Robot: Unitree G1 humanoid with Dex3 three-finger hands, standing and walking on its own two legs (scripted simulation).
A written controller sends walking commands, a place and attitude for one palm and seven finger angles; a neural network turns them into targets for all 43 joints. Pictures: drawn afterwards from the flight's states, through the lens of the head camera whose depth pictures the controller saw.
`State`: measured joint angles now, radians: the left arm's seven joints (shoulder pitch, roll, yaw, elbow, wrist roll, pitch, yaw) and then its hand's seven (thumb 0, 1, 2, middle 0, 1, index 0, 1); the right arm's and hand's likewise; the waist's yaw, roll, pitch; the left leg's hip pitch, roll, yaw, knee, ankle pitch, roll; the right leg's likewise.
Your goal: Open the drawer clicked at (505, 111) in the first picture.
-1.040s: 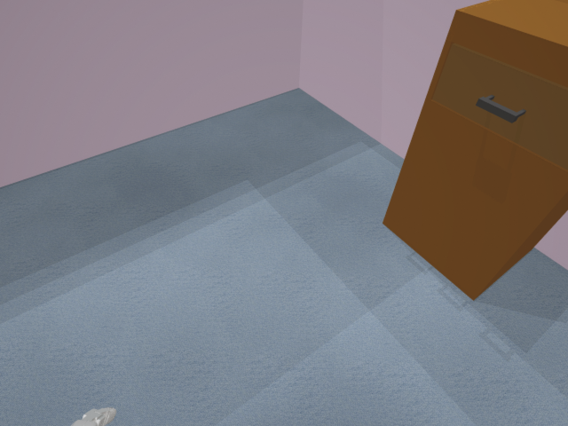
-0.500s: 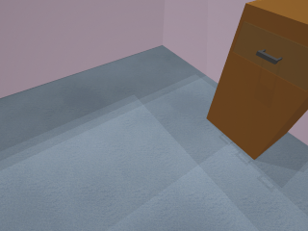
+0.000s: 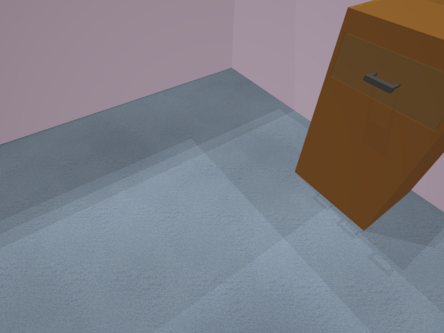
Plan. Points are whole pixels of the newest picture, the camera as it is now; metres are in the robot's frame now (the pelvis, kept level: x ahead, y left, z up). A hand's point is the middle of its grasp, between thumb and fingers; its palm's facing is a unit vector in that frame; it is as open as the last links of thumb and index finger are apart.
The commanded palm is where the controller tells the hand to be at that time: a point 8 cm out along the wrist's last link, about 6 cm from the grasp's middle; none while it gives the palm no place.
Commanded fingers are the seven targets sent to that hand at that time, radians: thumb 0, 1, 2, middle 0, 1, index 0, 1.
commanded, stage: look at it before walking up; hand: left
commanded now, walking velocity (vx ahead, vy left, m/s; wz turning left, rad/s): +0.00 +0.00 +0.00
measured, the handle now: (382, 81) +0.96 -0.53 -0.02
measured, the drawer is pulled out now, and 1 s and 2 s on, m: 0.00 0.00 0.00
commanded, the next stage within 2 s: walk to a spot facing it in 0.40 s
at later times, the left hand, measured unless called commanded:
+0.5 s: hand out of the picture +0.08 +0.25 -0.16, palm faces -0.02 -0.94 -0.33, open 7.4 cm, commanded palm none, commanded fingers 0.00 0.90 0.90 -0.20 -0.30 -0.20 -0.30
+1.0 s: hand out of the picture +0.11 +0.22 -0.18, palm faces +0.01 -0.99 -0.12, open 7.4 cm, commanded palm none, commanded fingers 0.00 0.90 0.90 -0.20 -0.30 -0.20 -0.30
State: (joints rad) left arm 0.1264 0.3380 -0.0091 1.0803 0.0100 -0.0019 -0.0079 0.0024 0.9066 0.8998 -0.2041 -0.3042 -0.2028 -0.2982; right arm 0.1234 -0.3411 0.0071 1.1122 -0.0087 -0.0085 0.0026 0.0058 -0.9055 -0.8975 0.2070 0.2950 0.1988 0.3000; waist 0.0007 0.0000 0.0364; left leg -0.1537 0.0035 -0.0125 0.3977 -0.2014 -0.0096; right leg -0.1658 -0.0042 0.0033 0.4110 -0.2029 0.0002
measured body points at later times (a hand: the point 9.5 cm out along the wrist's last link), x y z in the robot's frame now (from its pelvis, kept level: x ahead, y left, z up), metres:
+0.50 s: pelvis +0.01 +0.00 +0.00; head +0.02 +0.00 +0.45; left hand +0.08 +0.30 -0.13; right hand +0.09 -0.30 -0.13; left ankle +0.01 +0.13 -0.74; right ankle +0.01 -0.12 -0.74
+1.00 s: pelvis +0.12 +0.05 +0.00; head +0.14 +0.07 +0.45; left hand +0.11 +0.28 -0.17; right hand +0.03 -0.17 -0.14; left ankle +0.03 +0.12 -0.74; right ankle +0.13 -0.10 -0.66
